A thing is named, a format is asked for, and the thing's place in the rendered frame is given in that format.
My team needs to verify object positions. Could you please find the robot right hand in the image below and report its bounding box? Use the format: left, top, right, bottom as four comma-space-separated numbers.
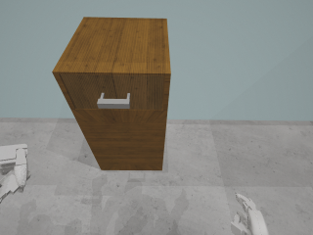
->
231, 193, 270, 235

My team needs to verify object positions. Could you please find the robot left hand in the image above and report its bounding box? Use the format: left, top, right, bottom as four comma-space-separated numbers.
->
0, 143, 31, 204

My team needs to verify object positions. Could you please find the handle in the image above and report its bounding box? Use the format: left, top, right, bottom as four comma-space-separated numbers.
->
97, 92, 130, 109

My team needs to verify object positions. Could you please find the drawer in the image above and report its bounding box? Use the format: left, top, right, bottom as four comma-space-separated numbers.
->
61, 74, 164, 110

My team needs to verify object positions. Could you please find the cabinet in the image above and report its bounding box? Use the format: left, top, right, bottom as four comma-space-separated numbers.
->
52, 17, 171, 171

